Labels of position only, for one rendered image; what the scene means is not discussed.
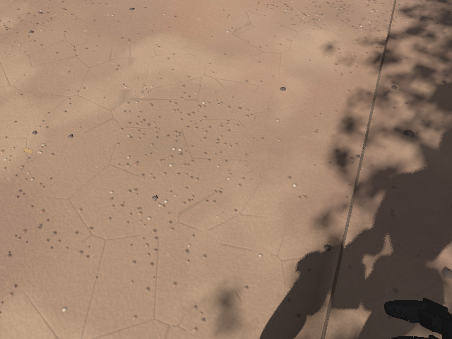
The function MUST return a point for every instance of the right robot hand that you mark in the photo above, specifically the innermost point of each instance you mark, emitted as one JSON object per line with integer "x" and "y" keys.
{"x": 429, "y": 314}

